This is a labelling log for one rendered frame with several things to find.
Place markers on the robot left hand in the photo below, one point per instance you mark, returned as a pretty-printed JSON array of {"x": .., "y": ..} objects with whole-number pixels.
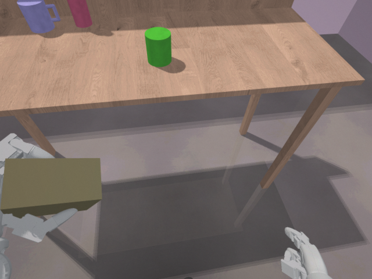
[{"x": 28, "y": 227}]

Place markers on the sponge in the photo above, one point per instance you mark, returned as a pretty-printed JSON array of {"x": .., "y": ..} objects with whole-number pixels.
[{"x": 44, "y": 186}]

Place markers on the table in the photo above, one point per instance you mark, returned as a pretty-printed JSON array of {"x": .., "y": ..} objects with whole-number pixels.
[{"x": 219, "y": 48}]

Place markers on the robot right hand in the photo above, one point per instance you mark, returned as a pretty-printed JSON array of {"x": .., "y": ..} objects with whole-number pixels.
[{"x": 298, "y": 265}]

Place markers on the robot left forearm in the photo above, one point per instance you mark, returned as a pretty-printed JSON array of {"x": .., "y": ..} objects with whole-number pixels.
[{"x": 5, "y": 264}]

